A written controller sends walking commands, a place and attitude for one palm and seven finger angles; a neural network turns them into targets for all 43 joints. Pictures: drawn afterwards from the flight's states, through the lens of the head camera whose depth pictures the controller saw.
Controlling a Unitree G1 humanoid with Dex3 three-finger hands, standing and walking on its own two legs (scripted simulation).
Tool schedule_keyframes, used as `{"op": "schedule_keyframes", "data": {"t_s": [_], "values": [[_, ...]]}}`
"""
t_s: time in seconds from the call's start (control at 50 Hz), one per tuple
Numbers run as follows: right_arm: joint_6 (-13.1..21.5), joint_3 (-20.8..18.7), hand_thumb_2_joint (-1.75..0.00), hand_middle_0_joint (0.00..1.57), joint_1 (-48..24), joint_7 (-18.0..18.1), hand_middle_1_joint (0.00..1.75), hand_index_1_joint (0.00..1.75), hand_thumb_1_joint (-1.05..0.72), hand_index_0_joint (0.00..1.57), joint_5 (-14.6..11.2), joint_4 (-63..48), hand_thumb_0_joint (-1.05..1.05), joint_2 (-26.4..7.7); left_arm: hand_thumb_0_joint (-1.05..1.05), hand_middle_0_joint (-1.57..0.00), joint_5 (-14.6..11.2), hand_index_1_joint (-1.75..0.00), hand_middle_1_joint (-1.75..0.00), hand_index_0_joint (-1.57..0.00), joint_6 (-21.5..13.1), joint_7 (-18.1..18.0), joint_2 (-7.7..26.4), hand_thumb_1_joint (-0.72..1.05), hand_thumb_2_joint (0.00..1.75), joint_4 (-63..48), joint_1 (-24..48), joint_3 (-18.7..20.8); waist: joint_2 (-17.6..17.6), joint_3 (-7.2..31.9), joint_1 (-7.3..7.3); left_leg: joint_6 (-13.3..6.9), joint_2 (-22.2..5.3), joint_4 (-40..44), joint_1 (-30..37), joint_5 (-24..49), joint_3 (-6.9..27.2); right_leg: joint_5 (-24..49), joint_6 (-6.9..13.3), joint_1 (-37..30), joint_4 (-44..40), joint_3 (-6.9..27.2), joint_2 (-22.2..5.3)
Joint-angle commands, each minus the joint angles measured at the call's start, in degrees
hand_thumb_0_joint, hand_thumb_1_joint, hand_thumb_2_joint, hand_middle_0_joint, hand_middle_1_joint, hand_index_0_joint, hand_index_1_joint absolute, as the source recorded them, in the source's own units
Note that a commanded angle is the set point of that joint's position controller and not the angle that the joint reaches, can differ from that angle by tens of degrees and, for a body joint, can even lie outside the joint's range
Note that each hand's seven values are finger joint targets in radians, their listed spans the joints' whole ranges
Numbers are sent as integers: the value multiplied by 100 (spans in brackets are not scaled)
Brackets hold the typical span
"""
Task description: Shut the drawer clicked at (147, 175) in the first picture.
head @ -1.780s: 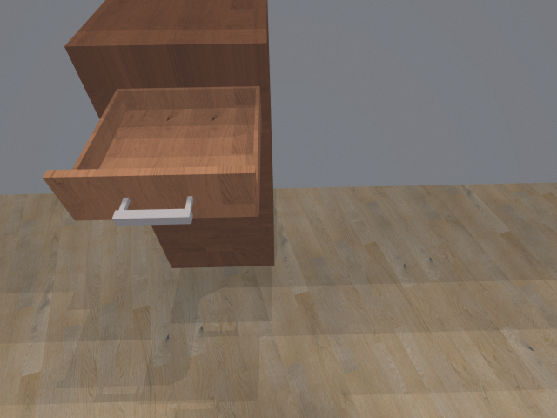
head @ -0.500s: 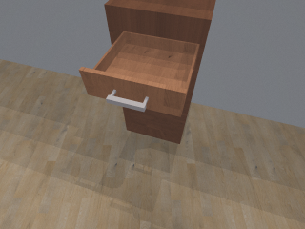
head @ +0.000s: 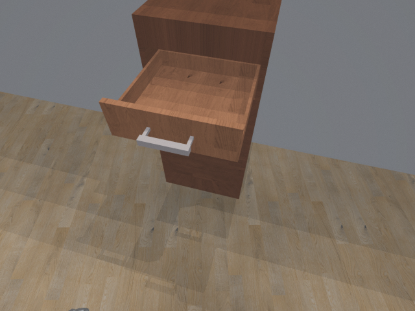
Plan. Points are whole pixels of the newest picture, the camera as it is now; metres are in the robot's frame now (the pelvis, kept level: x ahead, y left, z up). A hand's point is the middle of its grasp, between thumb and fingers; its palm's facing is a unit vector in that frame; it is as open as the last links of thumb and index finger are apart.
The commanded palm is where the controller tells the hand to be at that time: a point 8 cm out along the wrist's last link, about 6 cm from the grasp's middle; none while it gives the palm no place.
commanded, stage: look at it before walking up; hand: left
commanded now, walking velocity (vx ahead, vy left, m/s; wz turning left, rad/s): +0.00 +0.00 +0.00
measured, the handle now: (166, 140) +0.52 +0.13 -0.02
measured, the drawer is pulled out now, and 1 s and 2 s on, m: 0.30 0.30 0.30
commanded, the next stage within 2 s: turn to face it in 0.16 s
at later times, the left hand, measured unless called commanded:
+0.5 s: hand out of the picture +0.07 +0.24 -0.17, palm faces -0.04 -0.95 -0.30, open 7.4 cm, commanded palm none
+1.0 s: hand out of the picture +0.07 +0.21 -0.19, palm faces -0.13 -0.97 -0.21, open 7.4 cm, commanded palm none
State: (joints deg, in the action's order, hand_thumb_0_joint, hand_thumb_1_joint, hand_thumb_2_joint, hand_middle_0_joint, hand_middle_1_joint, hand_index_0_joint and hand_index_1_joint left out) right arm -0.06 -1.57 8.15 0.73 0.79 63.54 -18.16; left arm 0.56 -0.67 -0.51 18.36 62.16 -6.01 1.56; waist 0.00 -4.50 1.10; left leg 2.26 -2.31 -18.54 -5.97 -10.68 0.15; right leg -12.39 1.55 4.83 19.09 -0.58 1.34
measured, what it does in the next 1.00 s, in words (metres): stands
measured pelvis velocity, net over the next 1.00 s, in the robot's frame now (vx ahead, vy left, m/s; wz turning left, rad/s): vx -0.03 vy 0.02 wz -0.17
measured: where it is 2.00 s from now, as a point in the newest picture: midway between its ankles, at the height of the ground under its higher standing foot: outside the picture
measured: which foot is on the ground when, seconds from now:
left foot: down 0.00-1.00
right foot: down 0.00-0.94, up 0.96-1.00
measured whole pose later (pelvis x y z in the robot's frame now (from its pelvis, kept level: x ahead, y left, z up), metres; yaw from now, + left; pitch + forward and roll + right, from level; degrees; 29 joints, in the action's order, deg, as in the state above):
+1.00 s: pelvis -0.03 +0.02 -0.01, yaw -10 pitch -1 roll +0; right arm -0.7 -3.1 11.1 2.8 1.0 57.9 -11.2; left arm 0.8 4.2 -0.8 13.5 56.4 -9.7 4.4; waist -3.2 -6.4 0.5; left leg -0.5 -1.2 -29.9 -12.8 -15.1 -3.0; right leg -22.3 0.3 19.0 40.9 6.2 3.8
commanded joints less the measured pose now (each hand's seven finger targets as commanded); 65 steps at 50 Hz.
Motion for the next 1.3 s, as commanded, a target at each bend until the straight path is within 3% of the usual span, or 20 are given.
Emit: {"op": "schedule_keyframes", "data": {"t_s": [0.0,0.26,0.38,0.62,0.7,0.74,0.8,0.88,0.9,0.92,0.94,0.96,1.02,1.1,1.16,1.18,1.2,1.22,1.24,1.28], "values": [[134,-173,-90,20,-179,56,30,30,-90,20,5,-344,0,-1061,0,-20,-9,-30,-30,-20,-149,-34,1159,90,90,-336,130,239,-44,494,-83,-227,-478,184,219,1015,357,1249,56,4,-358,588,-781],[133,-178,-90,20,-269,62,30,30,-90,20,3,-361,0,-1150,0,-20,-7,-30,-30,-20,-129,-28,1178,90,90,-308,196,224,42,531,-42,-215,-508,173,277,1122,312,1430,50,-4,-335,600,-785],[-7,-108,-90,20,127,94,30,30,-90,20,17,-370,0,-514,0,-20,-11,-30,-30,-20,85,-51,606,90,90,-310,-146,165,47,436,-25,-116,-554,-194,158,1031,61,1622,-19,329,66,700,-722],[-100,-358,-90,20,219,173,30,30,-90,20,35,-754,0,-516,0,-20,76,-30,-30,-20,270,24,404,90,90,-800,-440,333,323,268,-89,-436,-974,-352,-350,-166,203,759,10,1093,1038,799,-326],[-98,-374,-90,20,206,167,30,30,-90,20,17,-868,0,-262,0,-20,101,-30,-30,-20,242,13,459,90,90,-881,-561,381,-279,448,-137,-275,-572,-939,-555,-510,-205,972,179,959,650,1398,-598],[-108,-340,-90,20,314,157,30,30,-90,20,-16,-857,0,2,0,-20,113,-30,-30,-20,223,-27,673,90,90,-865,-635,443,-1086,589,-161,-84,-13,-1811,-912,-1017,-513,1291,521,583,38,2245,-1221],[-98,-329,-90,20,205,166,30,30,-90,20,-62,-874,0,99,0,-20,111,-30,-30,-20,237,-116,584,90,90,-829,-748,510,-1183,609,-278,-78,52,-2746,-1531,-1974,-87,2338,1070,24,26,2511,-1474],[-8,-273,-90,20,791,217,30,30,-90,20,-93,-641,0,186,0,-20,43,-30,-30,-20,261,-109,428,90,90,-961,-304,494,-692,694,115,-89,9,-606,-236,-509,-84,2450,604,573,690,1973,-1082],[27,-302,-90,20,851,248,30,30,-90,20,-44,-619,0,24,0,-20,3,-30,-30,-20,271,-90,187,90,90,-1017,-312,460,99,636,133,-290,-507,-38,388,-279,450,1302,267,1396,1053,1536,-549],[42,-387,-90,20,917,279,30,30,-90,20,59,-671,0,-465,0,-20,-39,-30,-30,-20,312,-35,-56,90,90,-1110,-283,414,1440,434,151,-780,-1642,495,347,-5,1726,-478,-99,2084,2056,742,137],[10,-407,-90,20,860,297,30,30,-90,20,96,-750,0,-566,0,-20,-8,-30,-30,-20,346,-23,34,90,90,-1161,-128,427,1429,135,172,-1287,-2262,673,-258,400,2053,-1920,-213,2154,3165,530,160],[3,-349,-90,20,605,268,30,30,-90,20,128,-848,0,-438,0,-20,23,-30,-30,-20,362,2,37,90,90,-1122,-227,453,926,91,19,-1404,-2125,647,-686,-112,1763,-1832,-195,1904,3715,711,-36],[23,-303,-90,20,298,197,30,30,-90,20,167,-962,0,-338,0,-20,92,-30,-30,-20,364,118,-83,90,90,-1013,-348,421,1087,-202,-138,-1145,-1591,874,-886,-1587,1193,-1405,-149,2083,3700,345,-190],[87,-327,-90,20,866,114,30,30,-90,20,173,-748,0,-360,0,-20,110,-30,-30,-20,146,208,-289,90,90,-1013,-234,264,1005,137,78,-1002,-1293,538,-120,-1147,711,-1443,-128,1648,2168,-359,-138],[79,-321,-90,20,968,70,30,30,-90,20,87,-630,0,-285,0,-20,94,-30,-30,-20,23,202,-256,90,90,-757,-741,270,596,416,-116,-681,-928,-263,-477,-982,223,-520,-89,386,554,-513,-42],[92,-279,-90,20,876,46,30,30,-90,20,27,-677,0,-49,0,-20,106,-30,-30,-20,-39,153,-5,90,90,-609,-1130,333,-52,446,-305,-435,-518,-1056,-1191,-1172,-175,-595,38,-414,-16,151,-486],[122,-199,-90,20,616,-4,30,30,-90,20,-23,-915,0,354,0,-20,137,-30,-30,-20,-94,71,549,90,90,-457,-1627,458,-1480,256,-501,-131,92,-2231,-2522,-1932,-727,-862,553,-996,-691,2059,-1791],[120,-214,-90,20,128,-56,30,30,-90,20,49,-1085,0,187,0,-20,101,-30,-30,-20,-112,20,789,90,90,-358,-1931,485,-1395,-5,-744,-119,-8,-3271,-3075,-2579,-408,-584,1078,-858,-883,2816,-2512],[146,-239,-90,20,62,-95,30,30,-90,20,57,-1133,0,202,0,-20,104,-30,-30,-20,-117,11,738,90,90,-395,-1794,462,-942,-137,-618,-140,-138,-3738,-3293,-2296,-137,-367,1258,-786,-782,2509,-2437],[154,-268,-90,20,113,-77,30,30,-90,20,30,-983,0,275,0,-20,113,-30,-30,-20,-178,-36,345,90,90,-436,-1356,429,-1207,-169,-360,-96,-282,-3642,-3108,-1760,-50,947,1072,-643,-428,1725,-1999]]}}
